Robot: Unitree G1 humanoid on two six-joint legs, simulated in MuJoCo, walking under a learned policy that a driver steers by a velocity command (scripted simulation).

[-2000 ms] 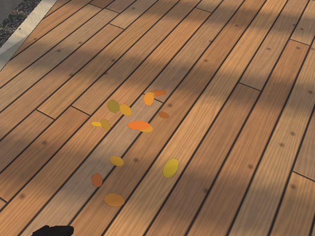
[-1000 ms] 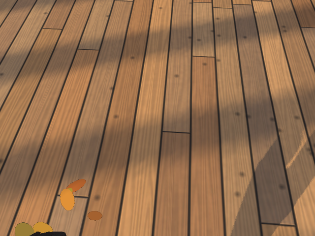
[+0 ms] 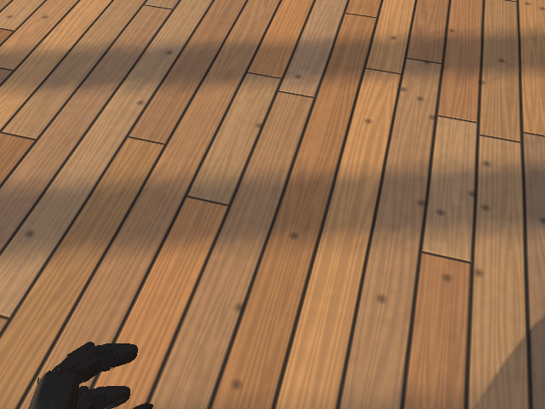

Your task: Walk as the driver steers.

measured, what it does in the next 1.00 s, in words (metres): walks ahead: left foot, then right foot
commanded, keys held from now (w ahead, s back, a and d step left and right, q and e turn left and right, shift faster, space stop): q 0.26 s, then w+q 0.06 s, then q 0.08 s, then e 0.60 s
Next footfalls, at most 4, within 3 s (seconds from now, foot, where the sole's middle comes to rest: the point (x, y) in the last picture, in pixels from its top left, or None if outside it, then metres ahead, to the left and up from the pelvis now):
0.40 left None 0.09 0.15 -0.76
0.90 right None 0.15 -0.07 -0.76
1.42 left None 0.20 0.15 -0.76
1.76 right None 0.11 -0.10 -0.76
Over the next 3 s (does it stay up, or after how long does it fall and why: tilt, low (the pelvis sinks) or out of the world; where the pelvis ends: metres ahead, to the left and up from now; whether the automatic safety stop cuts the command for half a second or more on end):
stays up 0.32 0.10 0.01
